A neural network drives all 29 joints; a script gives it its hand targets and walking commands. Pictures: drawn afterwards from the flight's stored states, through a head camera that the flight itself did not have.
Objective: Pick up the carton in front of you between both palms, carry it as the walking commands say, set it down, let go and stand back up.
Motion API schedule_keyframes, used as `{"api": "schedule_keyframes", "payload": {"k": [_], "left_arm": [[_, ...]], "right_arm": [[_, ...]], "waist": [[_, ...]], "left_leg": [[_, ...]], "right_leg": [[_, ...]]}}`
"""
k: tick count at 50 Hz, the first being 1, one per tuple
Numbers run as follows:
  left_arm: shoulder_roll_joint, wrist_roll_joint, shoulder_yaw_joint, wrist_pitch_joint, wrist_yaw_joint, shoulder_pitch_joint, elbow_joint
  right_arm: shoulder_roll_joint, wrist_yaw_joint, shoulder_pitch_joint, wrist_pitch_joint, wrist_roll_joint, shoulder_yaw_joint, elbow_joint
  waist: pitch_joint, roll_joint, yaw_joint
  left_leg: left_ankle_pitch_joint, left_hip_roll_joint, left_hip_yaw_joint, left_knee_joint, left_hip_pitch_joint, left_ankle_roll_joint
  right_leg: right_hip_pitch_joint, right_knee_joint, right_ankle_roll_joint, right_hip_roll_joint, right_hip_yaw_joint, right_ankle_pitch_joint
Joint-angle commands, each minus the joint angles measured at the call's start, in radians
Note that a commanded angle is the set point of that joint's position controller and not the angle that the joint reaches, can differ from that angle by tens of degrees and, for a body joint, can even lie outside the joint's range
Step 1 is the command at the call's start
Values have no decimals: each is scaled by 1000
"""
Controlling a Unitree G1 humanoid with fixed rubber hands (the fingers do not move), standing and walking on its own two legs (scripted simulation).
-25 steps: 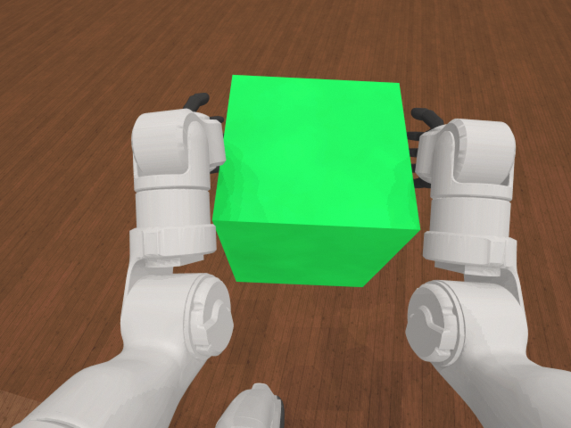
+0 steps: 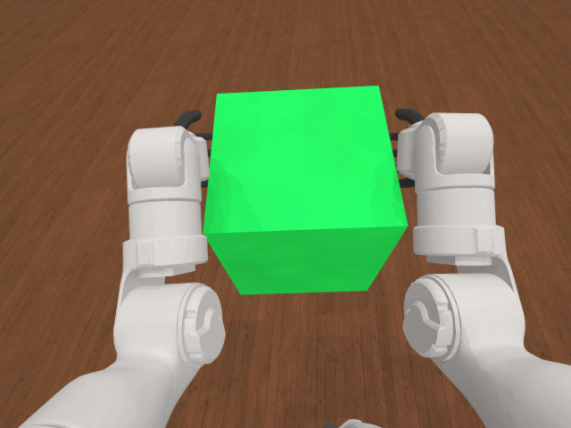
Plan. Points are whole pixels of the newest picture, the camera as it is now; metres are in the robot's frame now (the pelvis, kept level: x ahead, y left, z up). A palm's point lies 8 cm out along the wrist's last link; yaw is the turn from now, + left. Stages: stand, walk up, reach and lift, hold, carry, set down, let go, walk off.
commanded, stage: carry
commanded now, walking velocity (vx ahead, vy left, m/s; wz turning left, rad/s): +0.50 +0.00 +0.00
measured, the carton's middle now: (300, 203) +0.41 -0.01 +0.09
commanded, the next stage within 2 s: none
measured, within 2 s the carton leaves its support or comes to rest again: neither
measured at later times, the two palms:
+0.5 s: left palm (201, 111) +0.63 +0.16 +0.11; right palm (355, 110) +0.61 -0.12 +0.10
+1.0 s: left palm (231, 43) +0.91 +0.13 +0.10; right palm (350, 42) +0.91 -0.16 +0.09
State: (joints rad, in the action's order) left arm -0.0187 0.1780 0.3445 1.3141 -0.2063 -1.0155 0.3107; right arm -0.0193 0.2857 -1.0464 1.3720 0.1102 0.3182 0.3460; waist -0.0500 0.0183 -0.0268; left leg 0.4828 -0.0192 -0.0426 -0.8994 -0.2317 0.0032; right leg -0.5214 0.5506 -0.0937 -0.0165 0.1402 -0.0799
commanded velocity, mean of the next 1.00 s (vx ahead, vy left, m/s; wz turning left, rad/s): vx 0.50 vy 0.00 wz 0.00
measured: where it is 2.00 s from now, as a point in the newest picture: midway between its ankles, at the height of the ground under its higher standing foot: (290, 238)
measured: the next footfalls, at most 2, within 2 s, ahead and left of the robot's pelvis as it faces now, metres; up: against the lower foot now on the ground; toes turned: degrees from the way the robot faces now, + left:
left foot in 0.40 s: +0.41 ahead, +0.12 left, +0.00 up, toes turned +9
right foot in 0.80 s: +0.70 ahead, -0.12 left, +0.00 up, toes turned -12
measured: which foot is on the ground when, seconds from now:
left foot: up 0.00-0.38, down 0.40-0.84, up 0.86-1.00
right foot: down 0.00-0.42, up 0.44-0.78, down 0.80-1.00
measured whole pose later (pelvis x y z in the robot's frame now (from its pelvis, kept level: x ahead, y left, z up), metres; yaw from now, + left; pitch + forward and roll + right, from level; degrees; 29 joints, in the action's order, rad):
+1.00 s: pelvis +0.62 -0.03 +0.02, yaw +2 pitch +4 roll +0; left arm -0.17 0.12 0.17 1.19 -0.26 -0.34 -0.02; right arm -0.16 0.26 -0.32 1.25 0.13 0.15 -0.04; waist -0.12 0.03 0.02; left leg 0.35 -0.09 -0.08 -1.03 -0.50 -0.01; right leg -0.31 0.41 -0.05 0.06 0.23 -0.17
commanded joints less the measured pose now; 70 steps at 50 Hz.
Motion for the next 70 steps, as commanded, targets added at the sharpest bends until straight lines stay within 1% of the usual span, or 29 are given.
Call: {"api": "schedule_keyframes", "payload": {"k": [1, 2, 3, 5, 8, 16, 19, 20, 21, 22, 23, 25, 30, 36, 40, 41, 42, 43, 45, 47, 49, 52, 58, 62, 63, 64, 65, 68, 70], "left_arm": [[-1101, -481, -401, 33, 317, -641, 39], [-1128, -496, -403, 30, 329, -648, 19], [-1159, -515, -412, 26, 340, -664, 2], [-1225, -532, -417, 18, 360, -650, -12], [-1276, -520, -425, 6, 382, -545, -14], [-1254, -444, -599, -47, 385, -169, -238], [-1219, -424, -705, -60, 371, 4, -326], [-1200, -420, -736, -62, 372, 49, -347], [-1226, -445, -777, -55, 378, 54, -366], [-1228, -446, -801, -57, 386, 92, -373], [-1237, -449, -820, -67, 391, 124, -366], [-1216, -462, -830, -85, 392, 144, -420], [-1241, -492, -853, -94, 381, 173, -425], [-1208, -492, -862, -80, 383, 189, -399], [-1179, -486, -836, -73, 399, 220, -325], [-1173, -483, -829, -74, 402, 219, -304], [-1155, -467, -815, -85, 402, 222, -263], [-1161, -463, -803, -92, 399, 227, -248], [-1190, -479, -793, -95, 400, 210, -283], [-1235, -502, -801, -103, 403, 161, -339], [-1258, -516, -812, -111, 409, 130, -378], [-1249, -523, -830, -116, 412, 166, -399], [-1177, -498, -840, -93, 389, 254, -436], [-1158, -474, -841, -79, 385, 284, -391], [-1145, -468, -841, -77, 386, 286, -379], [-1157, -484, -855, -64, 386, 231, -384], [-1164, -490, -858, -57, 390, 221, -383], [-1211, -507, -866, -80, 394, 155, -408], [-1221, -511, -874, -95, 384, 136, -453]], "right_arm": [[-1146, -409, -745, -20, -458, -382, -40], [-1152, -403, -743, -28, -457, -381, -62], [-1163, -396, -727, -37, -449, -380, -81], [-1180, -384, -680, -57, -427, -384, -112], [-1209, -370, -568, -92, -393, -418, -167], [-1247, -361, -281, -144, -387, -680, -466], [-1237, -387, -109, -141, -403, -768, -504], [-1223, -401, -35, -140, -398, -782, -498], [-1185, -410, 12, -145, -374, -787, -477], [-1196, -419, 79, -150, -375, -803, -452], [-1198, -429, 110, -152, -378, -809, -472], [-1262, -453, 136, -158, -411, -818, -497], [-1224, -469, 107, -160, -458, -828, -530], [-1181, -465, 161, -150, -432, -821, -491], [-1163, -460, 158, -145, -418, -823, -452], [-1149, -458, 161, -145, -416, -825, -438], [-1144, -461, 107, -136, -424, -831, -453], [-1153, -464, 71, -131, -436, -837, -448], [-1197, -466, 62, -148, -456, -844, -447], [-1225, -462, 67, -166, -460, -831, -469], [-1229, -449, 57, -180, -452, -832, -509], [-1232, -430, 86, -189, -434, -849, -556], [-1174, -425, 164, -162, -432, -863, -585], [-1143, -449, 204, -140, -431, -849, -526], [-1127, -454, 203, -137, -428, -839, -511], [-1118, -458, 198, -138, -411, -822, -480], [-1123, -459, 218, -146, -404, -810, -445], [-1183, -465, 174, -164, -421, -797, -495], [-1222, -466, 130, -179, -436, -807, -531]], "waist": [[-583, -208, 79], [-542, -104, 75], [-512, -72, 65], [-508, -101, 50], [-500, -130, 54], [-416, -190, 64], [-487, -142, 28], [-531, -76, 6], [-623, 140, 0], [-580, 270, -3], [-533, 203, 0], [-439, 30, 1], [-352, 128, 12], [-247, 131, 3], [-233, 82, 28], [-289, 43, 40], [-353, -204, 59], [-361, -395, 68], [-378, -192, 53], [-365, -72, 44], [-357, -124, 39], [-334, -146, 38], [-280, -160, 49], [-299, -103, 27], [-347, -62, 16], [-448, 131, 5], [-477, 274, 1], [-426, 108, 9], [-402, 123, 18]], "left_leg": [[26, 29, 70, -432, -534, 4], [-43, 1, 73, -358, -537, 6], [-97, -21, 70, -269, -517, 1], [-121, -27, 53, -107, -439, -10], [-130, -19, 4, 75, -422, -25], [-495, 27, -132, 484, -253, -12], [-530, 34, -192, 583, 168, 21], [-516, -105, -33, 534, 377, 53], [-560, -323, 328, 473, 638, 198], [-609, -380, 495, 533, 724, 284], [-648, -393, 453, 533, 697, 281], [-628, -359, 321, 583, 519, 201], [-391, -269, 75, 715, 264, 150], [-453, -223, -44, 704, 221, 99], [-542, -168, -132, 460, 153, 49], [-552, -142, -170, 287, 26, 15], [-399, -46, -175, -9, -211, -47], [-8, 34, -110, -210, -448, -55], [15, -55, 27, -365, -515, -4], [-108, -121, 52, -236, -467, 3], [-172, -114, 6, -96, -396, -7], [-250, -111, -41, 102, -377, -30], [-449, -56, -136, 380, -299, -17], [-584, -2, -229, 545, 51, -4], [-752, -113, -119, 523, 237, 7], [-1116, -336, 166, 433, 503, 131], [-1206, -399, 299, 471, 579, 234], [-978, -360, 154, 551, 404, 156], [-875, -295, 31, 590, 286, 110]], "right_leg": [[909, -134, -199, 381, -638, 284], [852, -154, -150, 350, -556, 313], [795, -179, -113, 333, -492, 325], [740, -226, -75, 309, -409, 299], [758, -258, -77, 298, -321, 338], [773, -223, -10, 199, -74, 570], [591, 35, 52, 162, 15, 590], [412, 198, 76, 154, 4, 330], [105, 443, 112, 75, -18, 48], [-166, 596, 112, -25, -62, -415], [-258, 696, 94, 11, -120, -450], [-239, 581, 81, 98, -147, -337], [-58, 201, 122, 111, -59, -206], [35, -33, 117, 91, 36, 29], [281, -121, 93, 37, 135, -80], [481, -101, 76, 80, 72, -136], [649, -221, -28, 299, -349, -292], [769, -322, -122, 424, -626, -169], [723, -267, -121, 424, -515, 47], [597, -309, -55, 384, -365, -51], [525, -365, -28, 347, -242, -139], [515, -409, -49, 327, -158, -151], [580, -340, -5, 273, -19, 96], [476, -32, 96, 189, 98, 332], [351, 102, 137, 165, 96, 164], [112, 348, 173, 101, 62, -148], [-59, 496, 178, 29, 11, -476], [-41, 384, 126, 117, -119, -484], [89, 151, 135, 98, -77, -419]]}}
